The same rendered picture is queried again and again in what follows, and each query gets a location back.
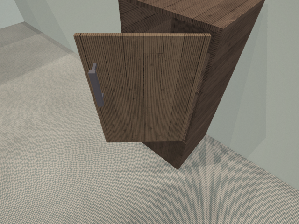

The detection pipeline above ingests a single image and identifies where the cupboard door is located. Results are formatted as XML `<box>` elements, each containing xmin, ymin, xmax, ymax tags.
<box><xmin>74</xmin><ymin>33</ymin><xmax>211</xmax><ymax>142</ymax></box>

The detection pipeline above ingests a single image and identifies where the handle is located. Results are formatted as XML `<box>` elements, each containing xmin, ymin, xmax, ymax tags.
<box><xmin>88</xmin><ymin>63</ymin><xmax>104</xmax><ymax>107</ymax></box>

